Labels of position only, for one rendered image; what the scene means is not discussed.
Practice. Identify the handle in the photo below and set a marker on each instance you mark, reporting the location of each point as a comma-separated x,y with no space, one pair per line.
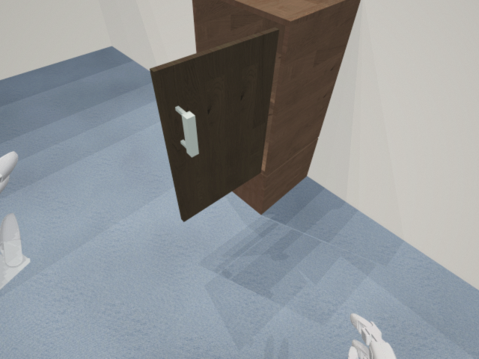
190,132

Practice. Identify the left robot hand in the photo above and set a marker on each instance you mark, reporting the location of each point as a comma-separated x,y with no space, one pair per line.
12,261

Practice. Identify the cupboard door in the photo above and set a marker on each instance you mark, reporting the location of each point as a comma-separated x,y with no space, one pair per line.
228,89

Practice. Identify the right robot hand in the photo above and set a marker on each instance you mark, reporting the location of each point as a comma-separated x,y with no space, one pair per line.
372,336

